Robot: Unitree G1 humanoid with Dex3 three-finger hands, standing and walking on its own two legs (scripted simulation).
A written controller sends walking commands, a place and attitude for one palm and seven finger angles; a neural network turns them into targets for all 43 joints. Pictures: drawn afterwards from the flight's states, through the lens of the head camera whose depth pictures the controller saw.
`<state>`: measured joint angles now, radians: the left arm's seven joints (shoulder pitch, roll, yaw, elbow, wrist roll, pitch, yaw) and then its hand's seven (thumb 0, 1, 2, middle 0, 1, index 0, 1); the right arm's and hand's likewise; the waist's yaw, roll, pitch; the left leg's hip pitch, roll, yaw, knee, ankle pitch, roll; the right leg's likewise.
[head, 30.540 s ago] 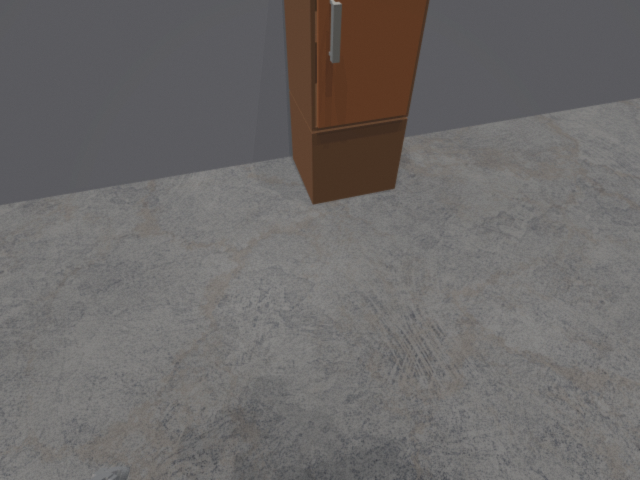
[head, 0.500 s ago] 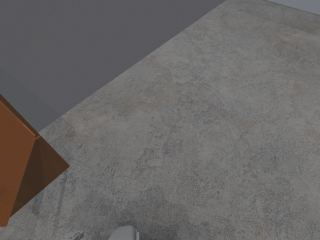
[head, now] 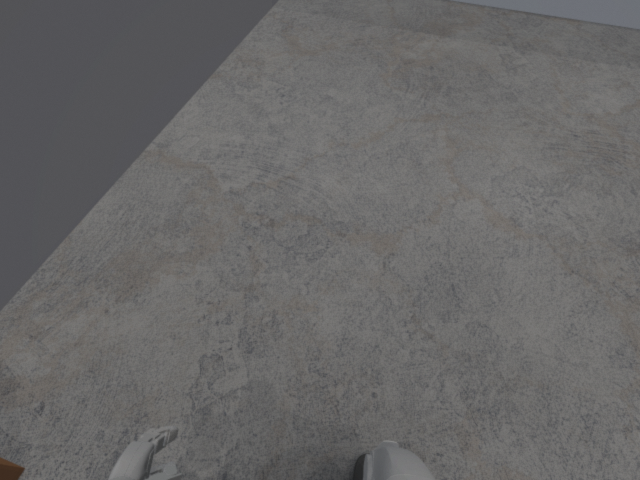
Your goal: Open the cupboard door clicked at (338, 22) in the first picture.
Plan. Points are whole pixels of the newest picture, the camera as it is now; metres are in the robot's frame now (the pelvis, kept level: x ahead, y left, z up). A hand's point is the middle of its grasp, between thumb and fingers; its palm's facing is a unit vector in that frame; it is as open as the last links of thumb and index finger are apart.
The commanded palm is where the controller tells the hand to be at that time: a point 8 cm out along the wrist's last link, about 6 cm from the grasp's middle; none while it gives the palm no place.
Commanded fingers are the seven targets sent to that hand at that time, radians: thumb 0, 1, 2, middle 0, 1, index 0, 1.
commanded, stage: walk to a spot facing it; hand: left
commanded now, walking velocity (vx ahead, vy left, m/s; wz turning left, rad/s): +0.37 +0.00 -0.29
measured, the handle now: out of the picture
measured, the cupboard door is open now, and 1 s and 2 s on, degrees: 46 46 46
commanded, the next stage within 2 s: turn to face it in 0.80 s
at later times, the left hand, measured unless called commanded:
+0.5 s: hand (214, 397) +0.25 +0.17 -0.18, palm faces -0.08 -0.98 -0.20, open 7.3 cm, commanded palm none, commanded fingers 0.00 0.90 0.90 -0.20 -0.30 -0.20 -0.30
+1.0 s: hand (281, 284) +0.46 +0.08 -0.17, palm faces -0.05 -0.98 -0.17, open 7.3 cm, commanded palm none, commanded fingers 0.00 0.90 0.90 -0.20 -0.30 -0.20 -0.30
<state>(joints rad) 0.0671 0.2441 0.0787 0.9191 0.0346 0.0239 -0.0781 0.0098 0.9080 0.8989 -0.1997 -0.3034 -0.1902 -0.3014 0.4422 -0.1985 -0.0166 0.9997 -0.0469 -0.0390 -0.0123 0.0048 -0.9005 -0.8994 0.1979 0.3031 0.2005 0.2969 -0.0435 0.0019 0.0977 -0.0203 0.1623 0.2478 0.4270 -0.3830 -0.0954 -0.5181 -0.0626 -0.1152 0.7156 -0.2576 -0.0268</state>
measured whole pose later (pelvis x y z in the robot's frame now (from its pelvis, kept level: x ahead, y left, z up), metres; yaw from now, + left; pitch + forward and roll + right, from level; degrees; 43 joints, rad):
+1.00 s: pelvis +0.44 -0.09 +0.01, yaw -6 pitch +0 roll +0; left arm 0.29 0.17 0.06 1.10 0.02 -0.06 0.00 0.00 0.92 0.90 -0.21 -0.30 -0.20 -0.30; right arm 0.21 -0.18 -0.04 1.02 -0.02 -0.03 0.02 0.01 -0.91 -0.90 0.19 0.30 0.19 0.30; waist 0.00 -0.03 0.06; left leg -0.40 0.08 0.12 0.59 -0.19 -0.02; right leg -0.10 -0.05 -0.15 0.44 -0.33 -0.01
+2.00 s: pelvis +0.61 -0.18 -0.01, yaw +30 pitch +1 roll +1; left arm 0.15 0.23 0.06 0.85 0.03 0.01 0.01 0.00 0.90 0.90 -0.20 -0.30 -0.20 -0.30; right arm 0.16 -0.25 -0.08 0.91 -0.02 0.08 0.02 0.01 -0.90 -0.90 0.20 0.30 0.20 0.30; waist -0.01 0.03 0.11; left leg -0.46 -0.01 -0.06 0.90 -0.48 -0.03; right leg -0.32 -0.08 -0.06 0.65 -0.33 0.02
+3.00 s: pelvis +0.66 -0.20 -0.01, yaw +67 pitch +0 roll +0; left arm 0.19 0.25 0.07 0.92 0.02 0.06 0.01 0.01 0.90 0.90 -0.21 -0.30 -0.20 -0.30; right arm 0.11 -0.22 -0.05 0.88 -0.02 0.03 0.01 0.00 -0.90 -0.90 0.20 0.30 0.20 0.30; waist 0.01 -0.06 0.12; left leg -0.33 0.00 0.04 0.63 -0.31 0.03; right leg -0.43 -0.11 -0.09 1.05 -0.53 0.08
